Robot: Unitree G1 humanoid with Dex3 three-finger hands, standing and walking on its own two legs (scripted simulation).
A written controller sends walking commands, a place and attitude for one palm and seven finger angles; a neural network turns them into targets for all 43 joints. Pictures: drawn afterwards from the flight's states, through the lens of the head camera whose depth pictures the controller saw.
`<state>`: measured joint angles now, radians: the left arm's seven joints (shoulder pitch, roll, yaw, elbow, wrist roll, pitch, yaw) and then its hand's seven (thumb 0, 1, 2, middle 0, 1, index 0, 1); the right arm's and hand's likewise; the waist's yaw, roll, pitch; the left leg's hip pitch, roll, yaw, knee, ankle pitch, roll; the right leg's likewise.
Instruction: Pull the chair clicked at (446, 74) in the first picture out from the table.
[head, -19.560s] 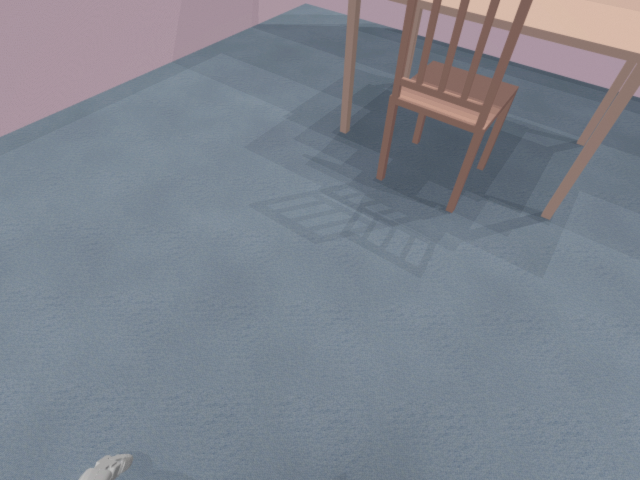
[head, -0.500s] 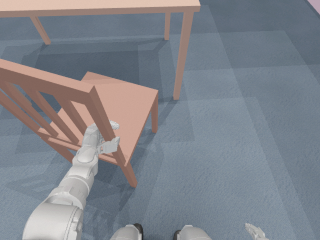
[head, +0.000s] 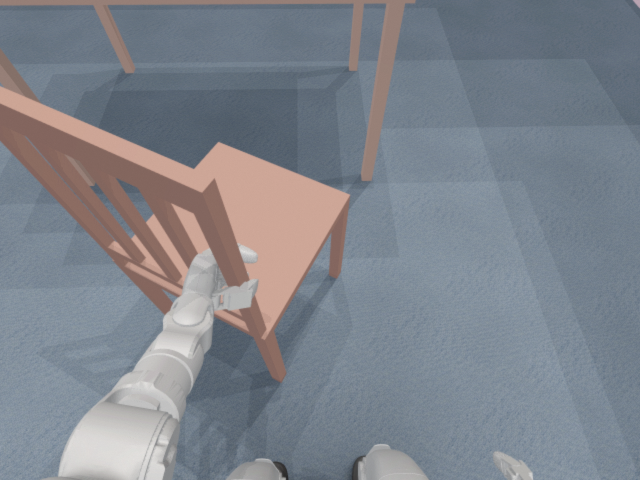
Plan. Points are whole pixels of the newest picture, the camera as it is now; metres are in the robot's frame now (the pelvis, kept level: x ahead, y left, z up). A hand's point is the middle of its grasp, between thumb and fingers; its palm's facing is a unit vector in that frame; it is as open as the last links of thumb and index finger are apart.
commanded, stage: step backward, pulling the chair out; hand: left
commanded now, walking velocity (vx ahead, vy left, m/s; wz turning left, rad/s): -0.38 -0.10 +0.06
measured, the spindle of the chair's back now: (142, 230) +0.47 +0.29 -0.07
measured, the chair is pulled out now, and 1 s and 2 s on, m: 0.48 0.70 0.70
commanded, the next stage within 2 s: stop walking, hand still on the chair in 0.20 s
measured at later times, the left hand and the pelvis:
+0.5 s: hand (236, 397) +0.22 +0.11 -0.06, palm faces -0.03 -0.99 -0.16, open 6.4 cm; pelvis -0.11 -0.01 +0.00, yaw +1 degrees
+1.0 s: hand (240, 465) +0.14 +0.10 -0.06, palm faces -0.08 -0.98 -0.18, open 6.4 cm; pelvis -0.09 +0.00 +0.00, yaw +0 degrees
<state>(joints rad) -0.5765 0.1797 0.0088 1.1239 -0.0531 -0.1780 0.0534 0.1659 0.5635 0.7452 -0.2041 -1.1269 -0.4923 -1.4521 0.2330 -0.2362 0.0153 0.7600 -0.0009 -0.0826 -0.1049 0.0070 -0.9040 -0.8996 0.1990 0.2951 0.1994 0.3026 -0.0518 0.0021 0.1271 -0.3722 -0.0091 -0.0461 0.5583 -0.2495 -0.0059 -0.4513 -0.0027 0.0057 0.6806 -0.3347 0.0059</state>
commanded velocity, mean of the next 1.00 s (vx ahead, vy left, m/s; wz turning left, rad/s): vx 0.00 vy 0.01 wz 0.02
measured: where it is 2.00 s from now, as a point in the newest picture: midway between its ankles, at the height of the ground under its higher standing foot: outside the picture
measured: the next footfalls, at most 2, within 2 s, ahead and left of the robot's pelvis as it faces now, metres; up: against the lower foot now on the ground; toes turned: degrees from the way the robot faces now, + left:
right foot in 0.04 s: +0.04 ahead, -0.13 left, +0.00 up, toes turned -3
left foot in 0.28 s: -0.03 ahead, +0.12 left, +0.00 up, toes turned -2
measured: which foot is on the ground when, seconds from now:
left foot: down 0.00-0.10, up 0.12-0.26, down 0.28-1.00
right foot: up 0.00-0.02, down 0.04-1.00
